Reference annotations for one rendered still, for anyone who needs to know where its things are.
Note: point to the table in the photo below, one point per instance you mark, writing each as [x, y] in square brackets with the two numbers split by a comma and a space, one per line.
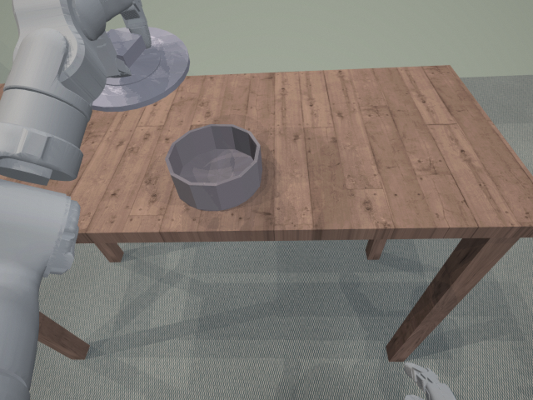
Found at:
[352, 154]

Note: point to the left robot upper arm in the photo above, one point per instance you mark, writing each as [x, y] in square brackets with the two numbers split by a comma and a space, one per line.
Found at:
[38, 233]

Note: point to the knob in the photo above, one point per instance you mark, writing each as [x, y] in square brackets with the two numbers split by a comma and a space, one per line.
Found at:
[128, 46]

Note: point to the right robot hand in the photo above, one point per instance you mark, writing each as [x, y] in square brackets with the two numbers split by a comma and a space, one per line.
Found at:
[428, 382]

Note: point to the pot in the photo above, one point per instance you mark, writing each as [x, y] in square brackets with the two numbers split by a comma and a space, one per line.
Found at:
[215, 167]

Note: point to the lid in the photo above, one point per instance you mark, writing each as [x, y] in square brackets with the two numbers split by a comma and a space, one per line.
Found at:
[157, 72]

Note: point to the left robot hand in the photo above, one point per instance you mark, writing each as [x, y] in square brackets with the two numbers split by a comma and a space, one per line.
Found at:
[134, 19]

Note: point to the robot left forearm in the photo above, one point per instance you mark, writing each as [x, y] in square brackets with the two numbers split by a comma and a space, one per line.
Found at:
[47, 99]

